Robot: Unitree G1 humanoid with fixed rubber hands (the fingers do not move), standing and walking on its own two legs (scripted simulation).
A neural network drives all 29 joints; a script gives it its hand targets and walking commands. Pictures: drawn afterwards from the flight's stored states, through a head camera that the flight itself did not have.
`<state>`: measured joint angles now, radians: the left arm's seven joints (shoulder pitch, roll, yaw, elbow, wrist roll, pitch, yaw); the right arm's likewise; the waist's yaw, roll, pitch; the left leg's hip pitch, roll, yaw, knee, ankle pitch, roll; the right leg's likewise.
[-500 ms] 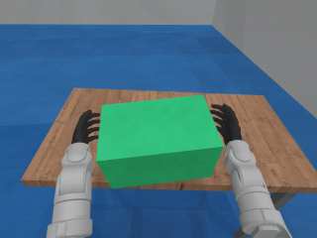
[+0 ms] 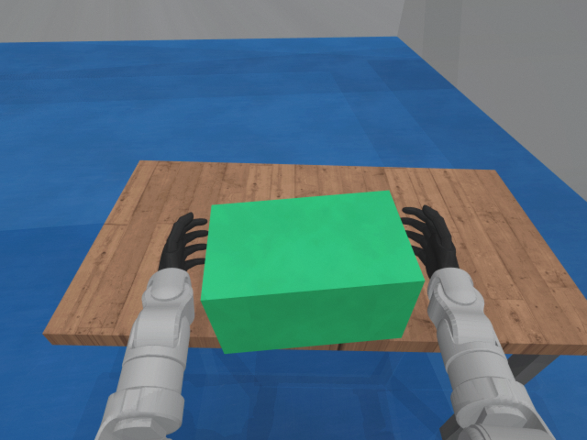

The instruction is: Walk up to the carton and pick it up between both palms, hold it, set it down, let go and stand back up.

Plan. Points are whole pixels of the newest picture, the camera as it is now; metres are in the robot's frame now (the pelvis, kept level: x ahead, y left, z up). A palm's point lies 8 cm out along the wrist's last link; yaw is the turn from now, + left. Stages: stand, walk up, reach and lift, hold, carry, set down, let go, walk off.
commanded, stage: set down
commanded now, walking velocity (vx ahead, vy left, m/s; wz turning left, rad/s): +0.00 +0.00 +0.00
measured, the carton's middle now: (307, 271) +0.39 -0.04 +0.03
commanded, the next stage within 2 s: none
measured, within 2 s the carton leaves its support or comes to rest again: rests again in 0.66 s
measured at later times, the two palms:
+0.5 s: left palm (180, 268) +0.38 +0.15 +0.07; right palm (433, 263) +0.35 -0.22 +0.08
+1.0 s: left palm (186, 272) +0.38 +0.14 +0.06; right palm (437, 277) +0.34 -0.23 +0.06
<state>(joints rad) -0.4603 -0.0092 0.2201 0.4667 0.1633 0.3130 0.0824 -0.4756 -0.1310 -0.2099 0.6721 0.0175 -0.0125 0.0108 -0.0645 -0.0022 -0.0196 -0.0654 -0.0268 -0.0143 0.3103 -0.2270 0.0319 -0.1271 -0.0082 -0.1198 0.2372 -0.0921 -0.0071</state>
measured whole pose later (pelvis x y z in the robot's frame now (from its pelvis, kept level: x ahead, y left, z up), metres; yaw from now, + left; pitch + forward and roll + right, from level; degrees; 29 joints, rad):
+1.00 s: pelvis +0.00 -0.01 +0.00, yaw +0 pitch +4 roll -1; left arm -0.56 0.03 0.20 0.84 0.05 -0.03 0.09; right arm -0.47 -0.12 -0.27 0.78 -0.06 -0.08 0.00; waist -0.05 0.03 -0.08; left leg -0.19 -0.02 -0.02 0.36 -0.24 0.02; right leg -0.24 0.00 -0.12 0.27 -0.10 -0.02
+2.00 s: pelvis -0.03 -0.02 -0.03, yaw -2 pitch +15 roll +0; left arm -0.74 0.33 -0.11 1.07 -0.36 -0.08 0.05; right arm -0.69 -0.40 0.06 1.01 0.41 -0.07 0.03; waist -0.03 0.02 -0.24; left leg -0.60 0.00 0.01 0.66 -0.32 0.00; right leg -0.67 0.01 -0.10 0.58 -0.17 -0.05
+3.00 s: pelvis -0.02 -0.03 -0.01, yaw -1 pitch +1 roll +0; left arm -0.28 0.36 0.08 0.41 -0.28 0.25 0.00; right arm -0.17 -0.32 -0.11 0.31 0.33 0.20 -0.01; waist -0.03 -0.01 -0.06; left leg -0.19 0.00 0.00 0.43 -0.26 0.00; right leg -0.28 0.01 -0.10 0.39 -0.14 -0.05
